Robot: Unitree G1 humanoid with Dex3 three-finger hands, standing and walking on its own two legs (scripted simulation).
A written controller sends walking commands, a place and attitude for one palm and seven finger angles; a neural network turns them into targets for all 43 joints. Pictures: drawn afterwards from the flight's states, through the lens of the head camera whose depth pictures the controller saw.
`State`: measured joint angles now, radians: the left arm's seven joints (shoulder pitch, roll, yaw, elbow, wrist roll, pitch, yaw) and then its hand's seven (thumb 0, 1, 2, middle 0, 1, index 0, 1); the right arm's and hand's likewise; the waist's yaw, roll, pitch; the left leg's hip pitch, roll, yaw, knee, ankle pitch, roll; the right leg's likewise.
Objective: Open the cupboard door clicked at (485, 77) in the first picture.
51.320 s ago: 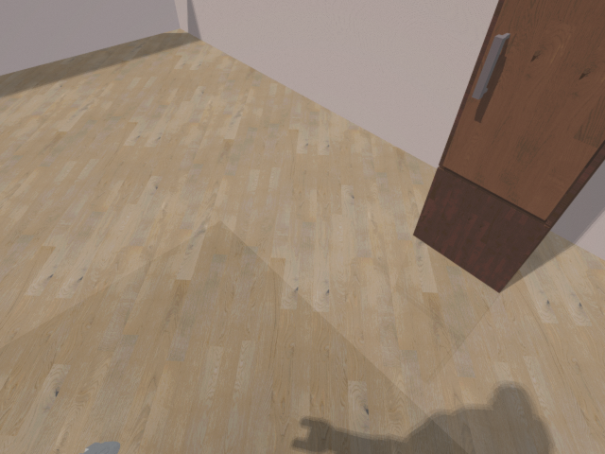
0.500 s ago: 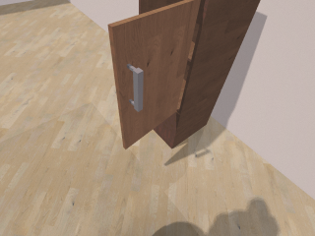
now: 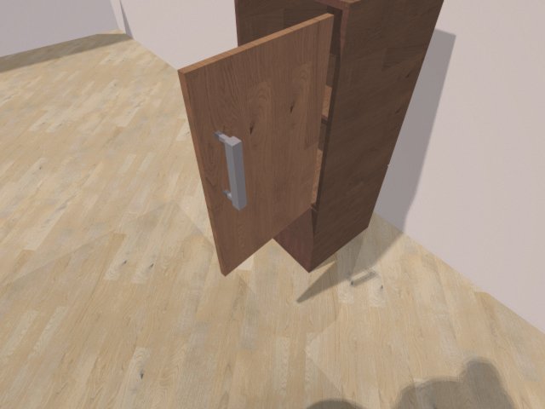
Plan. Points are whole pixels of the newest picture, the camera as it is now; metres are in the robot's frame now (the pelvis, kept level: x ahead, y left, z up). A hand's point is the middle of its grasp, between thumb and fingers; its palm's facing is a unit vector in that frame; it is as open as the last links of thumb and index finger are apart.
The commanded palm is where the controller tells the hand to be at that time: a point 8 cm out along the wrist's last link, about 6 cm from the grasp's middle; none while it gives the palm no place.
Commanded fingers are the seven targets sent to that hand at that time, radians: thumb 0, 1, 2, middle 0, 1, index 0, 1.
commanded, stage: let the arm hang, fingers relaxed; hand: left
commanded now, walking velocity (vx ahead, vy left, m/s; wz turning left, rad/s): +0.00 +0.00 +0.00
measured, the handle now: (230, 171) +0.54 +0.12 +0.04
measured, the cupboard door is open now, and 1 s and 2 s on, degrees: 96 96 96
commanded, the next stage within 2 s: look to check the result in 0.22 s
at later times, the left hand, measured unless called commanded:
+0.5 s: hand out of the picture -0.02 +0.16 -0.17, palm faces +0.06 -0.98 -0.20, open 7.4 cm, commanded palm none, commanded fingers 0.00 0.90 0.90 -0.20 -0.30 -0.20 -0.30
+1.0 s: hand out of the picture +0.02 +0.15 -0.17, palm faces +0.05 -0.98 -0.20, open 7.4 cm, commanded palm none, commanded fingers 0.00 0.90 0.90 -0.20 -0.30 -0.20 -0.30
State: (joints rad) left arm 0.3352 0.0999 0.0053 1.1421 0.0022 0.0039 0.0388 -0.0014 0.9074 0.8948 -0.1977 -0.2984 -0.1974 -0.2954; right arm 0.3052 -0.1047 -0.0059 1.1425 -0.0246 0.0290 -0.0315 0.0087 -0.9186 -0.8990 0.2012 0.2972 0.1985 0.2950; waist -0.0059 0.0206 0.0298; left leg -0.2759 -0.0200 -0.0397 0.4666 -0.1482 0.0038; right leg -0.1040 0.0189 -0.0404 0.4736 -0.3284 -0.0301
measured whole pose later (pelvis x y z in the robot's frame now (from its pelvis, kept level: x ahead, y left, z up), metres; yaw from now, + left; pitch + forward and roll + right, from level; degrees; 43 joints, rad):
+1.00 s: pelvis +0.03 -0.02 +0.00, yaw +0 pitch -2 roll +0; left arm 0.28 0.15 0.02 1.13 0.00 0.00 0.04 0.00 0.91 0.89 -0.20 -0.30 -0.20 -0.30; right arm 0.23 -0.16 -0.01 1.13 -0.02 0.02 -0.04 0.00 -0.91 -0.90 0.20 0.30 0.20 0.29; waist 0.00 0.01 0.06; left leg -0.23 0.00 -0.05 0.44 -0.18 -0.03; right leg -0.04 0.05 -0.04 0.40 -0.33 -0.06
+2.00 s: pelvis +0.04 -0.03 +0.00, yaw -1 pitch -2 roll +1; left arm 0.30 0.13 0.01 1.14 0.00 0.00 0.04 0.00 0.91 0.89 -0.20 -0.30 -0.20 -0.30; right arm 0.25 -0.14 0.00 1.15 -0.02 0.02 -0.05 0.00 -0.91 -0.90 0.20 0.30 0.20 0.29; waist 0.00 0.00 0.06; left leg -0.20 0.01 -0.04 0.43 -0.20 -0.03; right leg 0.00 0.04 -0.03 0.37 -0.34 -0.06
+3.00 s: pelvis +0.01 -0.05 -0.02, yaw -15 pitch +0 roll +2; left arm 0.17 0.23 0.10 0.94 0.02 0.03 -0.01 0.00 0.91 0.89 -0.20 -0.30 -0.20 -0.30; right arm 0.18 -0.22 -0.07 0.99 -0.03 0.06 -0.03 0.00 -0.91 -0.90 0.20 0.30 0.20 0.30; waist 0.02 0.05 0.11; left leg -0.40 0.12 0.08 0.86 -0.46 -0.06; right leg -0.32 0.01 -0.01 0.69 -0.36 -0.05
